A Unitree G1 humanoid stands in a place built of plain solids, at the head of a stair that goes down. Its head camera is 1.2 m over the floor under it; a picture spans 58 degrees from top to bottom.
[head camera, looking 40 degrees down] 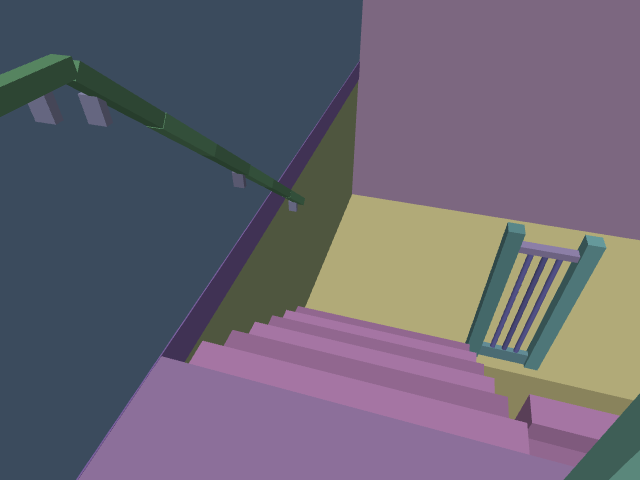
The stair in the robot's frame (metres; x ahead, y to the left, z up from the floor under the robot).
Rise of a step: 0.19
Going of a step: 0.22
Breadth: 1.20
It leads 16 degrees to the right of straight ahead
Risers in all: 7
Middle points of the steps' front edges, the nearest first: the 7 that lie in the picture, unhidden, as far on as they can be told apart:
0.67 -0.05 0.00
0.88 -0.12 -0.19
1.09 -0.17 -0.39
1.29 -0.23 -0.58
1.50 -0.29 -0.77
1.71 -0.35 -0.97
1.91 -0.41 -1.16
